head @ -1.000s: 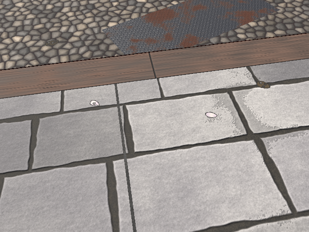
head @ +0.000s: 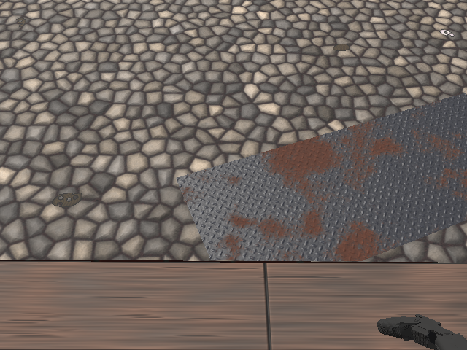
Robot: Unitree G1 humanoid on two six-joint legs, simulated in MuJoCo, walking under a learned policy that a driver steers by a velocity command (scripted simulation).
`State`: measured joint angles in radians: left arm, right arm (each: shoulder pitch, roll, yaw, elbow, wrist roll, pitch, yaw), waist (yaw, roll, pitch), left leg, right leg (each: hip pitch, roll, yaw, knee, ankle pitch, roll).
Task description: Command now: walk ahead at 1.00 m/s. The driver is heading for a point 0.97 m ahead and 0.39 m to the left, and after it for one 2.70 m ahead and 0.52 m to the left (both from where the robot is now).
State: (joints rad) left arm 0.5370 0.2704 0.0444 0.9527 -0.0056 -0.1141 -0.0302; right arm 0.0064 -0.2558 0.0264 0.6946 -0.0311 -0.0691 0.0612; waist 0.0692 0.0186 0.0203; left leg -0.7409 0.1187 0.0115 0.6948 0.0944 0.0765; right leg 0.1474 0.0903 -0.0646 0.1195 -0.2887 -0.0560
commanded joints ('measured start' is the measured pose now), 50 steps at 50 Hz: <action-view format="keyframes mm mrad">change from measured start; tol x64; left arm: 1 -56 173 33 -58 -6 -25 6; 50 -58 76 9 -225 37 50 38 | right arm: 1 -86 -71 -15 -57 2 -10 -1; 50 352 -333 -151 41 -24 66 -43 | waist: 1 -47 -33 123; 50 -124 230 -220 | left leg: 1 247 -60 80 -140 110 25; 6 881 -110 20 -96 -348 107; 8 1252 232 -908 -393 -693 287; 26 616 -75 -304 -136 356 80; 29 35 -233 -152 716 -578 55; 39 -32 -15 -18 445 -181 35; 50 1147 114 -500 -125 -258 274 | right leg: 1 -204 -245 44 -150 604 -115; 5 -61 -276 -6 465 1179 -58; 8 -818 -11 115 1386 -182 -18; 22 -502 -150 59 460 443 90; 30 139 -546 849 110 -597 -74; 47 -124 -364 -221 475 1370 31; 50 -804 -133 -108 1464 -243 55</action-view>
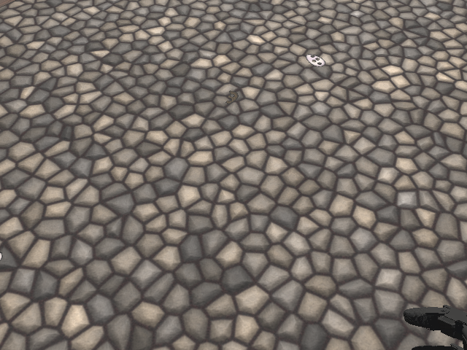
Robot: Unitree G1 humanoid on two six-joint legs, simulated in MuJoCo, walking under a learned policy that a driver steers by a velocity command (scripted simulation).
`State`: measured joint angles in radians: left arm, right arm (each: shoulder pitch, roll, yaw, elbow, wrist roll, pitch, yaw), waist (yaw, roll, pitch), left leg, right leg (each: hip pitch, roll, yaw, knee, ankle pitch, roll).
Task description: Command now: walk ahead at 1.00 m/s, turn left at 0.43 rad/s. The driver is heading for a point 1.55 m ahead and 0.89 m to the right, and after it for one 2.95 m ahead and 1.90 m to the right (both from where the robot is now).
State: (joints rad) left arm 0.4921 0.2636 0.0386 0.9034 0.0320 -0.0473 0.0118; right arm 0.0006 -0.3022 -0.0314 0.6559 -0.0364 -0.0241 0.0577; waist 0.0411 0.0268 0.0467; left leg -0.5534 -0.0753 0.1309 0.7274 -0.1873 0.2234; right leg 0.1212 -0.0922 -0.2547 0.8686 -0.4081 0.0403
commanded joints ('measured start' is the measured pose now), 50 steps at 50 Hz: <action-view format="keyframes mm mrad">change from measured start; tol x32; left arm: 1 -103 149 16 -227 -20 -35 -2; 16 -407 43 -20 -190 -33 5 -79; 22 239 234 74 9 -48 37 -39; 50 -339 77 14 -309 7 48 -82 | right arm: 1 412 -273 -97 50 -4 28 -50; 37 -107 -28 62 -152 15 -57 -39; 42 557 -249 -40 -10 -15 -81 -102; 50 377 -41 -12 95 11 -87 -65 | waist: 1 -173 112 -385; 9 -22 -50 83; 20 174 101 -158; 23 104 -310 -122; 26 -18 88 -41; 41 -184 -70 -268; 43 -115 430 -532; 50 -60 77 -40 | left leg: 1 999 382 -844 -369 -161 176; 7 307 257 -341 -581 12 -28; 16 558 171 85 -604 989 -224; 20 620 253 89 -67 1467 -255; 21 460 235 73 334 1287 -243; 23 -248 -43 -85 1083 -327 -249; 37 138 105 -129 -162 273 -269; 41 638 98 -170 -203 28 -221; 44 921 551 -1034 -495 -778 -58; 50 515 363 -302 -518 -25 -154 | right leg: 1 -885 63 266 772 -31 -54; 15 -696 59 99 -136 613 -149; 20 -278 214 58 -171 385 -229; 24 264 -154 1013 -501 63 -570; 31 -580 70 650 -746 224 -386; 40 -237 90 629 -333 846 -201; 43 -800 256 415 518 -112 -145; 50 -943 -5 326 448 146 -126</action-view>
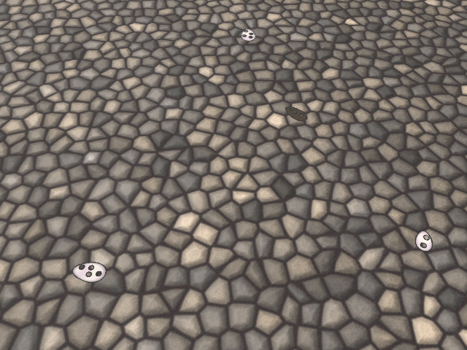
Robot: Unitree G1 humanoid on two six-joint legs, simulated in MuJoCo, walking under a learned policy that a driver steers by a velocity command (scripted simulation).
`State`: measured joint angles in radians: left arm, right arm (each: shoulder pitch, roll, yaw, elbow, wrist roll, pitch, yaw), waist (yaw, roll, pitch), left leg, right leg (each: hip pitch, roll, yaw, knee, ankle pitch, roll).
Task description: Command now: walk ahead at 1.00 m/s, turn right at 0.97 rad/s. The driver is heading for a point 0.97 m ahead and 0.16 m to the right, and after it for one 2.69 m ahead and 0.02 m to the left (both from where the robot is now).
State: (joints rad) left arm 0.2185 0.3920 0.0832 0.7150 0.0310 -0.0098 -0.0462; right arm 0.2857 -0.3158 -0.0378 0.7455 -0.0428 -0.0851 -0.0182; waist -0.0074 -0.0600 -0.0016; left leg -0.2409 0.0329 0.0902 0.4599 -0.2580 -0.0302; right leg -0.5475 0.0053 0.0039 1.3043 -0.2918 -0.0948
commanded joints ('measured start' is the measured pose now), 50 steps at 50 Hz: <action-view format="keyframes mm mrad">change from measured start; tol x32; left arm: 1 -94 -54 -36 -143 8 16 -28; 36 227 -48 -34 -25 -21 -96 31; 50 -253 -15 -86 -190 2 -73 2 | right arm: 1 85 -30 -7 11 22 -33 17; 30 -258 -50 24 -214 16 28 41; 35 335 -299 -77 -58 -31 10 -9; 50 148 -164 -76 26 55 -7 44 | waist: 1 -1 159 18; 16 128 -146 -319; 25 -29 105 108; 35 -165 335 -326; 50 -6 116 56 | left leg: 1 179 250 -199 -272 120 95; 8 162 142 183 -344 666 33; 13 200 245 157 357 1352 44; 15 -350 -8 134 1099 -205 18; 16 -622 -66 -96 1271 -240 -6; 29 -76 45 -91 176 376 -9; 34 350 -1 -65 132 20 77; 35 587 267 -577 22 -356 194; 36 592 337 -1039 -217 -457 257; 50 -67 88 -423 -333 287 221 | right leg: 1 -278 -106 55 -7 67 12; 12 217 101 -214 -536 138 -119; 14 722 102 -61 -661 88 -186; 16 1046 -234 738 -868 33 -425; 25 82 2 380 -1133 173 -244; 33 492 -41 297 -690 874 -84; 37 -253 89 162 155 -82 -23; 50 258 -11 -4 -715 301 104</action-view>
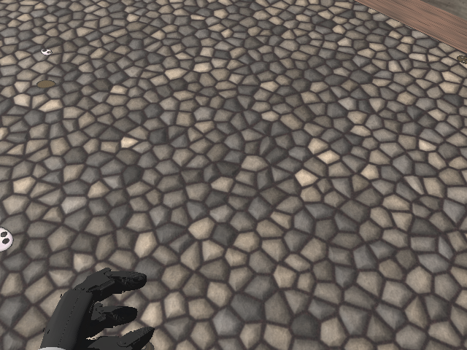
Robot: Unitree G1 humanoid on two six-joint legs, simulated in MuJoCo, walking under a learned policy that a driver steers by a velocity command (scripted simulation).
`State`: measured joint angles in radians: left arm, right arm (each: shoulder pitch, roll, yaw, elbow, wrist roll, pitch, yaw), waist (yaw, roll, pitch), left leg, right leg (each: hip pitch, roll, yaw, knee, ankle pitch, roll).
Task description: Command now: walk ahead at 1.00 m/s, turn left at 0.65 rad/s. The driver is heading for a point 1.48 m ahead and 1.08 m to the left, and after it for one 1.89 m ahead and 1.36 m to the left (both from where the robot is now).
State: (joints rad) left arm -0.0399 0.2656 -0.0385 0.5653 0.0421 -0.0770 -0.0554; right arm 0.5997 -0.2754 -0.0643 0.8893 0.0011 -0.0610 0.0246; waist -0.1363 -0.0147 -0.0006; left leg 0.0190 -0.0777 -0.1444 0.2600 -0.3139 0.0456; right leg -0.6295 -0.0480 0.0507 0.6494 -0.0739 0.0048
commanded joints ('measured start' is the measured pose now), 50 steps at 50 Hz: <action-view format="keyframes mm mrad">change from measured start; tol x64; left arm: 1 35 128 46 -31 -7 -8 22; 50 330 152 110 50 13 17 80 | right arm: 1 -149 -210 -51 -111 10 -29 -1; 50 -366 -166 -6 -240 -32 21 3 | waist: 1 134 63 24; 50 206 -37 -66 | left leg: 1 -264 198 -180 -47 466 127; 7 -861 94 63 1114 -28 73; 23 -311 -10 336 503 221 154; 27 499 320 -597 174 17 457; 41 -326 80 -261 -38 430 192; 50 -796 92 50 1098 15 63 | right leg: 1 377 56 -51 -93 36 -5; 6 987 -433 835 -412 -854 -178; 24 570 -207 -290 114 1110 -46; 27 -230 103 -51 1098 -436 23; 40 284 -8 -38 8 173 49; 50 696 -313 474 -397 -588 -118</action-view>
